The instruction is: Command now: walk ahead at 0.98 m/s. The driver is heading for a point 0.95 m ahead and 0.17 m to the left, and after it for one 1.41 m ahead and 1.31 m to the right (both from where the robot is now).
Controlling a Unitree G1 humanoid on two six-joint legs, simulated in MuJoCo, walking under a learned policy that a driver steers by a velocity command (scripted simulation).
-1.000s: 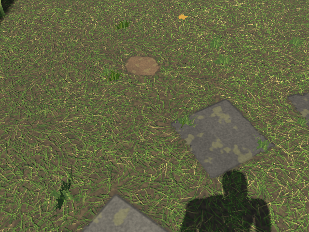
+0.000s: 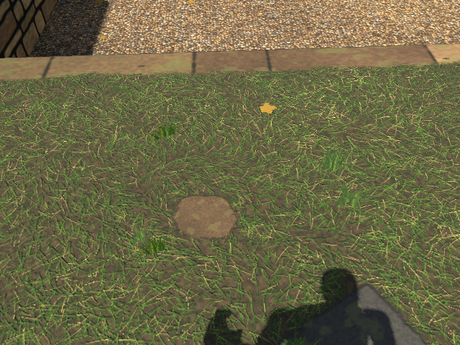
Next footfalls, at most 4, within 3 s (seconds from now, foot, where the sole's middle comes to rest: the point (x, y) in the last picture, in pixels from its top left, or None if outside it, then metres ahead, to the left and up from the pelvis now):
0.20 right None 0.44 -0.13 -0.78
0.72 left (201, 244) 0.90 0.08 -0.78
1.16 right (204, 165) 1.29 0.06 -0.78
1.68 left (163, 160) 1.33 0.23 -0.78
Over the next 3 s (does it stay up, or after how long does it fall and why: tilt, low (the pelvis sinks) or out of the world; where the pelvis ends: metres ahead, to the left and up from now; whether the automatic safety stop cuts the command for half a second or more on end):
stays up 1.27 -0.03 0.00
